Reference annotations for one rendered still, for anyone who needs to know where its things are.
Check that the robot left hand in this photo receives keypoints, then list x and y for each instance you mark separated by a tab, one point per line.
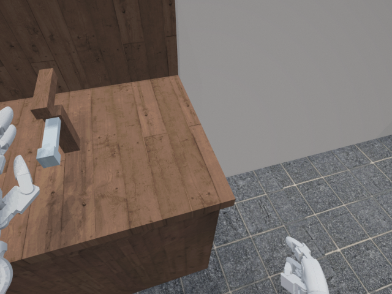
19	198

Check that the left robot forearm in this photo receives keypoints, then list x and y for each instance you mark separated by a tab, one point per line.
6	271

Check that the robot right hand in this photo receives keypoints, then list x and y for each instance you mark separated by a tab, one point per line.
308	276

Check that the tap lever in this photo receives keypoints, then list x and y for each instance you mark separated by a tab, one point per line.
49	155

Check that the counter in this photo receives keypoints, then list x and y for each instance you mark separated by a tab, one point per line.
135	200

